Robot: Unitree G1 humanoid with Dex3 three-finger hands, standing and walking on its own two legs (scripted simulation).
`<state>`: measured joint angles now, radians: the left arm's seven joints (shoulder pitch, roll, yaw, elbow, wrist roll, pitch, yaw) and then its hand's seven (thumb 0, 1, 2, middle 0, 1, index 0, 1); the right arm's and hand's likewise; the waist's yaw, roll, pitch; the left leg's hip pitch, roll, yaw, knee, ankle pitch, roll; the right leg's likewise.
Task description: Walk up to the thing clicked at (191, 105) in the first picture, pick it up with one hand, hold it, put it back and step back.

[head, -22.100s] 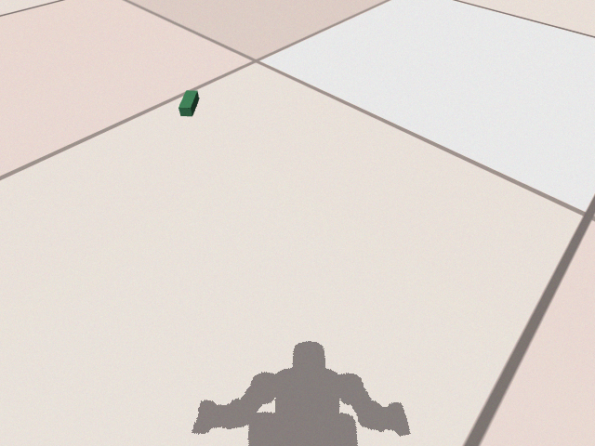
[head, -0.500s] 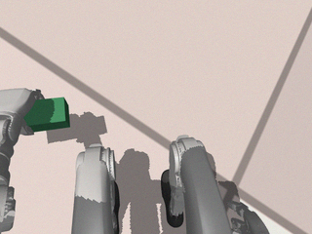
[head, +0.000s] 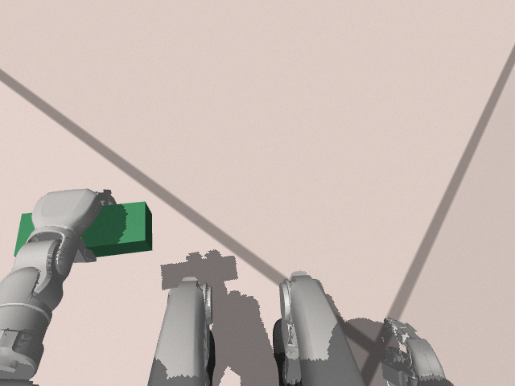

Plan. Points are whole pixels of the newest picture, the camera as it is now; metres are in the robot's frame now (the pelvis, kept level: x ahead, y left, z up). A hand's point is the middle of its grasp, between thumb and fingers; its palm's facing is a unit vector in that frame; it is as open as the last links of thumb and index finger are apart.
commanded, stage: lift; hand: left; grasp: from above
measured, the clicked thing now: (90, 232) +0.37 +0.28 -0.12
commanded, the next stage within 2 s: hold in 0.84 s
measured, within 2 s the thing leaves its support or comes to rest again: neither
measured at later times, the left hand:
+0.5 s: hand (61, 208) +0.34 +0.24 +0.06, palm faces -0.45 -0.06 -0.89, open 10.0 cm
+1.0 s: hand (51, 163) +0.37 +0.22 +0.13, palm faces -0.45 -0.07 -0.89, open 10.0 cm
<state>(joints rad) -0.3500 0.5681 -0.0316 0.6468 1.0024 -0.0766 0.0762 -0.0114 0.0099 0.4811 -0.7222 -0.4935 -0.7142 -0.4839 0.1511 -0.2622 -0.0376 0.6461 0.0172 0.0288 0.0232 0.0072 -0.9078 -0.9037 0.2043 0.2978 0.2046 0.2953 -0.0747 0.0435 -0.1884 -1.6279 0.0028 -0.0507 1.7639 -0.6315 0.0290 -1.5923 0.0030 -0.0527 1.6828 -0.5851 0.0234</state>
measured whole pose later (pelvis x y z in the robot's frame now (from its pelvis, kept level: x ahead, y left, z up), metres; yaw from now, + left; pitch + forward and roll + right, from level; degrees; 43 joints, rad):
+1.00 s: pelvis +0.07 -0.01 +0.21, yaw +1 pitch +8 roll -1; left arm -0.28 0.39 -0.20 0.80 1.00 -0.01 0.12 -0.01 0.02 0.46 -0.73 -0.49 -0.72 -0.48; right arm 0.25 -0.25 -0.04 0.72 0.04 0.00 -0.04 0.01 -0.90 -0.90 0.20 0.30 0.20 0.30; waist -0.04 0.03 -0.07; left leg -0.56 0.01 0.02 0.79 -0.38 0.01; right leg -0.56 0.01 0.02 0.76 -0.34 0.01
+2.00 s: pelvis +0.06 -0.01 +0.23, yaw +0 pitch +1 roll +0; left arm -0.24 0.40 -0.22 0.71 0.99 -0.03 0.01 -0.01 -0.01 0.53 -0.72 -0.51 -0.71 -0.50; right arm 0.21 -0.26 -0.03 0.69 0.05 0.06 -0.05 0.01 -0.90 -0.90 0.20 0.30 0.20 0.29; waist -0.01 0.04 -0.02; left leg -0.30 0.00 0.03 0.54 -0.26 0.01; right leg -0.32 0.00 0.03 0.53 -0.24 0.01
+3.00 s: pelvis +0.07 -0.01 +0.24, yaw +1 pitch +1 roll +0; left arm -0.22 0.41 -0.21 0.65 0.99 -0.05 -0.02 -0.01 -0.01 0.54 -0.69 -0.53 -0.69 -0.52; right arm 0.19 -0.26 -0.03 0.69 0.06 0.07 -0.06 0.01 -0.90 -0.90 0.20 0.30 0.20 0.29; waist 0.00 0.04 0.00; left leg -0.24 0.00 0.02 0.48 -0.25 0.01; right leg -0.26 0.00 0.02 0.47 -0.23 0.00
